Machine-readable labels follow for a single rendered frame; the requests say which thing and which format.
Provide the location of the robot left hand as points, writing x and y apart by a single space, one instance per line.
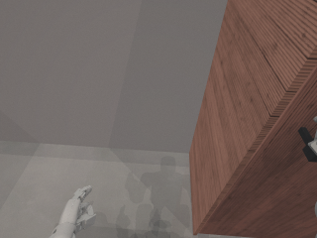
73 211

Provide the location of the left robot forearm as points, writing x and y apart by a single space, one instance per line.
64 230

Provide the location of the wardrobe door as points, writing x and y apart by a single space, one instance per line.
274 195

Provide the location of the handle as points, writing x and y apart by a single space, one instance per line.
306 137

